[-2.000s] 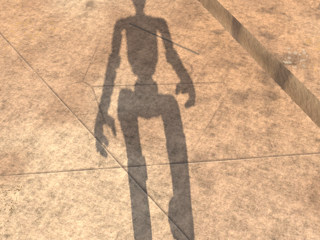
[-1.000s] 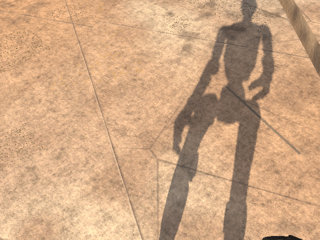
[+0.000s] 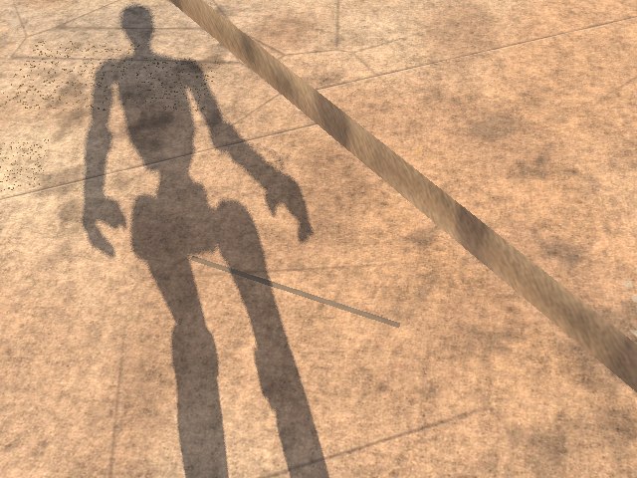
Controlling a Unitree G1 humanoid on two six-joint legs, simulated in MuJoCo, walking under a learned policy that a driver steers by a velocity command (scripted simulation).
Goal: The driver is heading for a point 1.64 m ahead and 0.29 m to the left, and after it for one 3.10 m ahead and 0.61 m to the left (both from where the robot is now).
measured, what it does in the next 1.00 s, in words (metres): steps on the spot: left foot, then right foot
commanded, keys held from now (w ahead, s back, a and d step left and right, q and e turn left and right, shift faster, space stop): no key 1.00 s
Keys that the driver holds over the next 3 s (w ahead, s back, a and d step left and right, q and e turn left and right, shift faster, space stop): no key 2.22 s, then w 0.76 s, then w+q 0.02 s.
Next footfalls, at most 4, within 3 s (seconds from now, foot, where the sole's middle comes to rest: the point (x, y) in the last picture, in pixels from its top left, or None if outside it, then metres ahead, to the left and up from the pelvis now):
0.10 left None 0.05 0.13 -0.77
0.44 right None -0.01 -0.09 -0.77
2.96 right None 0.42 -0.05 -0.77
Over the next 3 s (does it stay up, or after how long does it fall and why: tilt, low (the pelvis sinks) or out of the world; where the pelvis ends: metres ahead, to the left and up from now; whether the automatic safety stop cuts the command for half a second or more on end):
stays up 0.29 0.02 -0.02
